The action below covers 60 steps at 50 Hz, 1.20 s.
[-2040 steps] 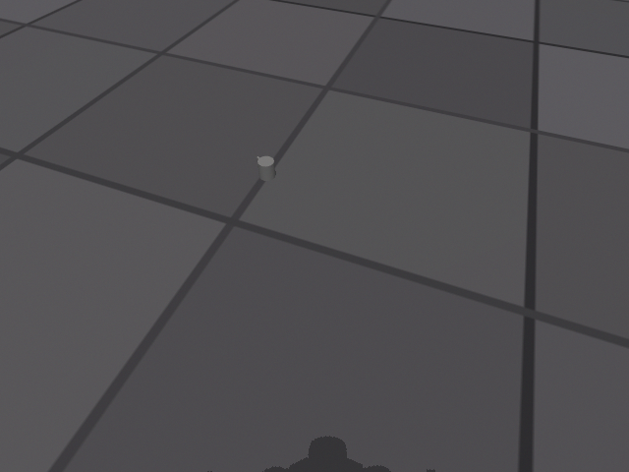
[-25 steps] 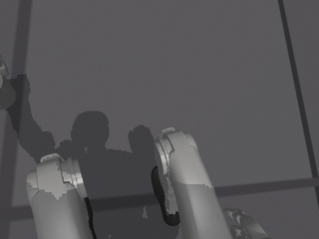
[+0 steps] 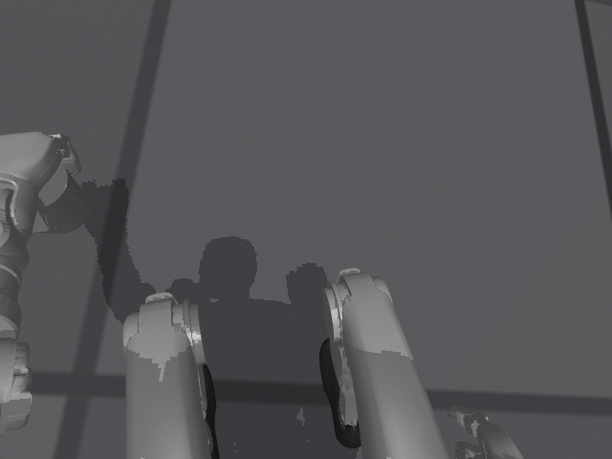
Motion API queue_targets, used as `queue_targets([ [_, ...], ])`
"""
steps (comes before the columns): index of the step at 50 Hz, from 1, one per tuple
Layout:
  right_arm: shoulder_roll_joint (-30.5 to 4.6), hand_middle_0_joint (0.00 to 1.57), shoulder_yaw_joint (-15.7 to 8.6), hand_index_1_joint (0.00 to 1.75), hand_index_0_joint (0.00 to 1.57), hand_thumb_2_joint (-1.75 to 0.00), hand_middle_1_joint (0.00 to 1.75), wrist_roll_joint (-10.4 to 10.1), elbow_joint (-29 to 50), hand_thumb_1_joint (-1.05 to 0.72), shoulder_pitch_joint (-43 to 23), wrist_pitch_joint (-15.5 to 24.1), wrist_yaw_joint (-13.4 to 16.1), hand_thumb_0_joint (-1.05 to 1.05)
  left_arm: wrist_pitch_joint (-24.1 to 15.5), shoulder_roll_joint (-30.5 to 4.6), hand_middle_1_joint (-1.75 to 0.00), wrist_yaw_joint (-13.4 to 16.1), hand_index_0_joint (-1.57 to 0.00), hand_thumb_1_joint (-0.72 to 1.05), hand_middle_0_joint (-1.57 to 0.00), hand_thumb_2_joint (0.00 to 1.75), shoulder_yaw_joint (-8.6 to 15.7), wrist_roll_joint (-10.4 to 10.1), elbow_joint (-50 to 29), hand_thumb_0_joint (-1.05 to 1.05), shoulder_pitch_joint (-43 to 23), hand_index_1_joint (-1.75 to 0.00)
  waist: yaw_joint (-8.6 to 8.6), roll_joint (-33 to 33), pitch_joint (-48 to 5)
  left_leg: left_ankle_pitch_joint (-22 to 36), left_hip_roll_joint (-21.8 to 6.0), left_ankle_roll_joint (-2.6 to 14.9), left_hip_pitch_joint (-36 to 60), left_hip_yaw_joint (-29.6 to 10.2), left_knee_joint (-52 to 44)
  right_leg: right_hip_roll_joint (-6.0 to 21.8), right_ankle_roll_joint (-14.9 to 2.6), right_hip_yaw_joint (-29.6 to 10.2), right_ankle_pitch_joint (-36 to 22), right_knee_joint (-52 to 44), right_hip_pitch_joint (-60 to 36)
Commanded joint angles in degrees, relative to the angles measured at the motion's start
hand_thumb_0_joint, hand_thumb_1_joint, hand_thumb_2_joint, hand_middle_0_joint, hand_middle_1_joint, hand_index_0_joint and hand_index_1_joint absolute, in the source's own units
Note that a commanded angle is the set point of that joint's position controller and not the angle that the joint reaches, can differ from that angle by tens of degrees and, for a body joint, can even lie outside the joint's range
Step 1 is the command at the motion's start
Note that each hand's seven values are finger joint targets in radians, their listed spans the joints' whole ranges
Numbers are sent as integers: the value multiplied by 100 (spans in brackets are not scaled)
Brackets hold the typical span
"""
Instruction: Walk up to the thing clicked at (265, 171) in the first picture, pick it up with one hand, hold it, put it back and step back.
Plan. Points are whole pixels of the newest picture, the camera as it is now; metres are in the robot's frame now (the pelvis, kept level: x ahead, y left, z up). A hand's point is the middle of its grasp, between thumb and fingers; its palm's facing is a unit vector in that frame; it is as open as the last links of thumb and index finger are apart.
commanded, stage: lift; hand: left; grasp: from above
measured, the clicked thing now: (37, 190) +0.48 +0.31 -0.15
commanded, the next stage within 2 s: hold in 1.24 s
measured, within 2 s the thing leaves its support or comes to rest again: neither
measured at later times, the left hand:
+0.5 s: hand out of the picture +0.38 +0.27 +0.09, palm faces -0.43 -0.12 -0.89, open 9.9 cm
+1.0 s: hand out of the picture +0.35 +0.25 +0.22, palm faces -0.44 -0.12 -0.89, open 9.9 cm
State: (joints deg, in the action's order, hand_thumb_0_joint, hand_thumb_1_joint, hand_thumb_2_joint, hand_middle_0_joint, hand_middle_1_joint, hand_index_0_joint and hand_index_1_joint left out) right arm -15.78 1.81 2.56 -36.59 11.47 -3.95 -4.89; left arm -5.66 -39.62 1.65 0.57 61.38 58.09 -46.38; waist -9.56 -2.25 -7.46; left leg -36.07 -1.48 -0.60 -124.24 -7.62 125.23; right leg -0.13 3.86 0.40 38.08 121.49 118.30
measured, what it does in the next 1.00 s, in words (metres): rises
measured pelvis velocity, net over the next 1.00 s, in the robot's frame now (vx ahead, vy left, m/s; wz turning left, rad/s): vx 0.04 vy -0.01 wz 0.08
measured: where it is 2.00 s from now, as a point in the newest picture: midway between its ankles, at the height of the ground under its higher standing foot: (275, 424)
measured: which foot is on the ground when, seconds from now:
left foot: down 0.00-1.00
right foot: down 0.00-1.00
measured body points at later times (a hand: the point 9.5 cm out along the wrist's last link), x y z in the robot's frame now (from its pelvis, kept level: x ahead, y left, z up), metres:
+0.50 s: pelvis +0.01 -0.01 +0.16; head +0.14 +0.02 +0.59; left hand +0.40 +0.27 +0.14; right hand +0.15 -0.26 +0.03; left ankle +0.09 +0.13 -0.36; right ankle +0.10 -0.15 -0.36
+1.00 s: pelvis +0.04 -0.01 +0.30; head +0.11 +0.00 +0.74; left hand +0.37 +0.25 +0.27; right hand +0.16 -0.27 +0.17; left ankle +0.09 +0.13 -0.36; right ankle +0.10 -0.15 -0.36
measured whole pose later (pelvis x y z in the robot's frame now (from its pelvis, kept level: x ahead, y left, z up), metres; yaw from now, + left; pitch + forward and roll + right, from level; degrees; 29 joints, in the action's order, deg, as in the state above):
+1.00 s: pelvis +0.04 -0.01 +0.30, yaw +5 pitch +14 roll -2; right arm -14.0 -2.2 -2.2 -42.3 13.5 0.7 3.1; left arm 0.9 -23.8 6.6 -9.4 56.8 46.2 -20.0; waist -3.6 -2.1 -6.3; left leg -25.0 -3.6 -1.3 -51.8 -0.9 63.2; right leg 1.0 2.5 -0.7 25.4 61.3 49.6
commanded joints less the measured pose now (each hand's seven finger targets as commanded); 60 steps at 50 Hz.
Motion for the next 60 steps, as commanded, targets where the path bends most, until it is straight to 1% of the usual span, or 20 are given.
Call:
queue_targets([
  [1,-1248,20,-496,30,20,-90,30,-64,320,-90,942,41,187,0,-51,-1536,-97,153,-95,61,-90,95,359,-225,-1656,0,-1937,-92,-3,-1383,-3954,380,86,206,3610,357,-2018,-166,-576,586,-836,-1669,-1929],
  [4,-1236,20,-571,30,20,-90,30,-126,349,-90,838,34,259,0,-10,-1403,-94,109,-93,59,-88,91,348,-287,-1965,0,-1682,-88,111,-1525,-4036,393,43,172,4098,246,-2446,-138,-557,585,-927,-1792,-2103],
  [6,-1186,20,-584,30,20,-90,30,-147,360,-90,800,37,294,0,43,-1151,-92,82,-94,60,-90,92,218,-361,-2121,0,-1446,-87,97,-1407,-3986,456,22,158,4323,209,-2642,-137,-546,592,-983,-1953,-2265],
  [8,-1173,20,-618,30,20,-90,30,-178,404,-90,732,21,337,0,111,-1355,-91,90,-93,58,-90,95,379,-383,-2407,0,-1283,-88,225,-1343,-4126,521,18,168,4627,257,-2817,-134,-538,547,-1020,-2204,-2591],
  [12,-1038,20,-641,30,20,-90,30,-213,434,-90,600,5,422,0,233,-1128,-92,46,-95,60,-92,97,302,-481,-2851,0,-972,-89,238,-1117,-4189,777,17,186,5130,368,-3159,-127,-513,459,-1144,-2775,-3149],
  [14,-992,20,-630,30,20,-90,30,-240,421,-90,509,12,472,0,286,-1082,-92,24,-94,59,-90,95,302,-519,-2894,0,-576,-88,334,-1058,-3980,739,22,182,5293,412,-3424,-123,-502,412,-1094,-3060,-3461],
  [16,-941,20,-626,30,20,-90,30,-262,409,-90,451,26,516,0,342,-874,-93,6,-94,60,-90,94,167,-544,-3004,0,-435,-89,299,-1011,-3746,656,6,174,5487,421,-3713,-130,-495,399,-1038,-3340,-3664],
  [17,-936,20,-618,30,20,-90,30,-278,409,-89,433,36,541,0,354,-965,-92,21,-93,59,-90,95,258,-576,-3210,0,-467,-88,332,-978,-3822,609,6,169,5642,397,-3878,-132,-492,388,-1019,-3460,-3877],
  [21,-839,20,-578,30,20,-90,30,-332,391,-90,252,96,634,0,466,-658,-93,40,-94,61,-90,94,127,-628,-2988,0,276,-89,394,-698,-3151,300,15,153,5912,431,-4491,-137,-480,302,-751,-4089,-4410],
  [24,-781,20,-561,30,20,-90,30,-380,390,-90,194,160,700,0,505,-637,-96,93,-95,62,-90,94,136,-636,-3199,0,487,-91,445,-532,-3035,332,45,149,6259,499,-4866,-147,-478,204,-716,-4614,-4980],
  [28,-684,20,-541,30,20,-90,30,-412,292,-90,147,299,776,0,517,-268,-97,164,-93,59,-88,93,-102,-666,-2957,0,697,-92,354,-198,-2351,387,45,163,6444,571,-5282,-147,-455,89,-725,-5236,-5461],
  [36,-662,20,-590,30,20,-90,30,-454,206,-90,184,535,856,0,416,-24,-97,416,-89,54,-83,88,-273,-529,-2884,0,701,-91,497,-367,-2059,499,64,90,7554,534,-6332,-153,-477,11,-843,-6124,-6319],
  [37,-676,20,-608,30,20,-90,30,-459,154,-90,204,553,865,0,420,-97,-95,472,-88,52,-83,88,-172,-513,-2789,0,732,-90,502,-354,-2056,578,62,81,7695,543,-6424,-148,-471,-17,-893,-6241,-6475],
  [40,-639,20,-599,30,20,-90,30,-454,75,-90,261,597,876,0,458,111,-98,597,-87,52,-81,88,-310,-460,-2587,0,750,-92,483,-305,-1965,947,79,71,7991,615,-6652,-156,-449,-29,-1217,-6540,-6855],
  [43,-653,20,-616,30,20,-90,30,-462,14,-90,351,617,882,0,517,34,-99,716,-87,52,-81,88,-282,-393,-2481,0,686,-93,532,-248,-1913,1239,130,77,8259,707,-6879,-175,-429,-44,-1466,-6822,-7255],
  [45,-637,20,-624,30,20,-90,30,-463,-13,-90,353,632,875,0,571,259,-99,750,-89,55,-83,91,-481,-426,-2438,0,594,-93,498,-255,-1871,1360,125,62,8524,716,-7098,-173,-432,-36,-1611,-6997,-7413],
  [49,-669,20,-664,30,20,-90,30,-465,-6,-90,337,657,866,0,685,243,-100,783,-90,56,-84,91,-434,-488,-2239,0,748,-94,619,-254,-1697,1529,112,33,8920,691,-7541,-174,-416,-5,-1795,-7322,-7819],
  [51,-650,20,-651,30,20,-90,30,-472,-9,-90,337,664,849,0,728,488,-99,739,-91,57,-85,90,-625,-494,-2131,0,889,-93,581,-160,-1537,1659,114,33,9064,712,-7693,-172,-416,1,-1918,-7461,-7929],
  [53,-668,20,-664,30,20,-90,30,-466,-2,-90,342,668,848,0,738,326,-98,731,-93,59,-88,91,-500,-488,-2067,0,990,-92,631,-138,-1556,1840,123,35,9234,730,-7818,-163,-406,7,-2065,-7597,-8150],
  [60,-641,20,-673,30,20,-90,30,-481,7,-90,359,643,828,0,683,449,-100,725,-96,62,-89,92,-555,-495,-2246,0,984,-94,626,-75,-1473,2262,150,41,9768,793,-8216,-141,-380,-34,-2461,-8038,-8653],
])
